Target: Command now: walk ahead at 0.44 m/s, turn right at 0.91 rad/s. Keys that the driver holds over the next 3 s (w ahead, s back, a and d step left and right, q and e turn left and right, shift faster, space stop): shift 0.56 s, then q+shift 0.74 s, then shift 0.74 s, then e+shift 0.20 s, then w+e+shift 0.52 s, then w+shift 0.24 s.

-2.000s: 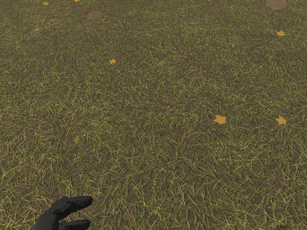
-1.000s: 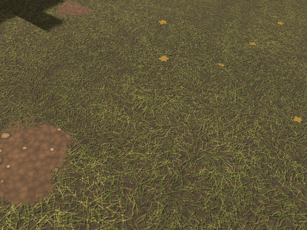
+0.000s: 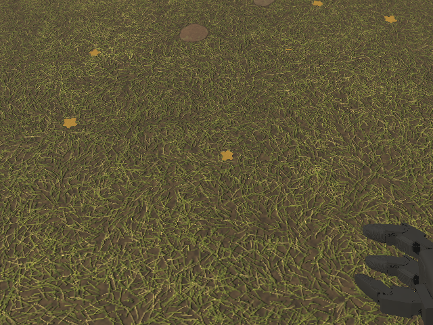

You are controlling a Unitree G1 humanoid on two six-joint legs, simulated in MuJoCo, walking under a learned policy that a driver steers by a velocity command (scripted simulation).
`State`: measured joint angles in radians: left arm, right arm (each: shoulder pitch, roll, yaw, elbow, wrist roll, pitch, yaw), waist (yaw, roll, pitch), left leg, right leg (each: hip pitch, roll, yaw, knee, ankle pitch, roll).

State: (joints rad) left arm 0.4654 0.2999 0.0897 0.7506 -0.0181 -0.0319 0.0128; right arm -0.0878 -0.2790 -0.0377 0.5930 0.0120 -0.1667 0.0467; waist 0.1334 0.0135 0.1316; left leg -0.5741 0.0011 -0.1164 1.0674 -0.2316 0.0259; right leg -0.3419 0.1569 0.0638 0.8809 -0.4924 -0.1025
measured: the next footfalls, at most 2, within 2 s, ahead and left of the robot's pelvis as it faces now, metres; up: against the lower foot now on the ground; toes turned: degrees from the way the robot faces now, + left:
left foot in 0.18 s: +0.34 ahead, +0.15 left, -0.17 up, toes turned -10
right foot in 0.52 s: +0.31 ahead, -0.08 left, -0.17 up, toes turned -5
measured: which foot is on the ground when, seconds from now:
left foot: up 0.00-0.16, down 0.18-0.74, up 0.76-0.96, down 0.98-1.00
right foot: down 0.00-0.14, up 0.16-0.50, down 0.52-0.98, up 1.00-1.00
